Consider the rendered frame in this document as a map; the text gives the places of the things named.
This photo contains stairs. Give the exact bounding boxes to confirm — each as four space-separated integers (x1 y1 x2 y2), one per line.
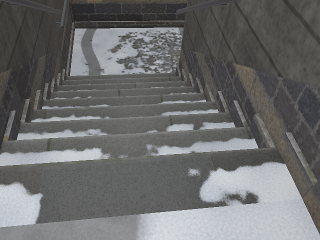
0 72 258 166

